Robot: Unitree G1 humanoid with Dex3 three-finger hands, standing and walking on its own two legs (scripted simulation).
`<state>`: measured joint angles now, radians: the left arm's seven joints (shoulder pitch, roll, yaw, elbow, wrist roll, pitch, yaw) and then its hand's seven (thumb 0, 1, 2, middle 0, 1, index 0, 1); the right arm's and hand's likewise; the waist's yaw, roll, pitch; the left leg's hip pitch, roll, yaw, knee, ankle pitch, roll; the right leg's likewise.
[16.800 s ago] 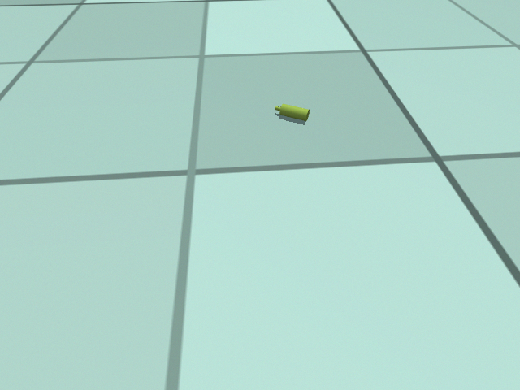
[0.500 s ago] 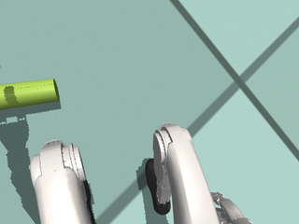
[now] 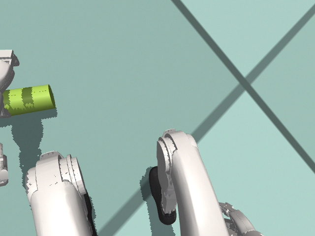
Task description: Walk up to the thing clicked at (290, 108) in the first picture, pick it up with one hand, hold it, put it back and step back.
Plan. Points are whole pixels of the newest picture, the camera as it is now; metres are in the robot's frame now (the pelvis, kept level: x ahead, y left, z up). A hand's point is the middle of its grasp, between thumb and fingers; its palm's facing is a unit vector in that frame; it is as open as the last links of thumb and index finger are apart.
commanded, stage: approach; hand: left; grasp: from above
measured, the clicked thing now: (9, 102) +0.49 +0.34 -0.29
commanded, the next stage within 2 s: close in in 0.32 s
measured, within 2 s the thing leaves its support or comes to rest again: neither
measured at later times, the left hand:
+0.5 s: hand out of the picture +0.46 +0.33 -0.17, palm faces -0.49 -0.07 -0.87, open 14.3 cm
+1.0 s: hand (7, 101) +0.47 +0.32 -0.21, palm faces -0.45 -0.08 -0.89, open 14.1 cm
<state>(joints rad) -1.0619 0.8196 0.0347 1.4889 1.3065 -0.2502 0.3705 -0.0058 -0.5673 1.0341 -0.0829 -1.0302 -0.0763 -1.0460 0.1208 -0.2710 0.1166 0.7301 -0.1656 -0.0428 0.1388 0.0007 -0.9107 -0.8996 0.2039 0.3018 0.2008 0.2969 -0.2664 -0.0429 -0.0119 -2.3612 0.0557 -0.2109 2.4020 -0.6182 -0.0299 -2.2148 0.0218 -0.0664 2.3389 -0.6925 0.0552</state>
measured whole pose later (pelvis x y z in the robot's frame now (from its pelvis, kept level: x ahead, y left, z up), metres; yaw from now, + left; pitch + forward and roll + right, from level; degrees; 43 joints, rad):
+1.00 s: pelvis +0.00 +0.00 -0.02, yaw -2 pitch +30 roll -11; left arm -1.06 0.93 0.12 1.62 1.31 -0.22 0.48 0.00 -0.54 1.04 -0.08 -1.00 -0.07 -1.02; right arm 0.12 -0.29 0.20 0.70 -0.22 -0.10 0.16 0.00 -0.90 -0.90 0.20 0.30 0.20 0.30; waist -0.33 -0.09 0.08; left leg -2.39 0.06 -0.25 2.48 -0.63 -0.03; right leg -2.24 0.05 -0.09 2.39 -0.69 0.07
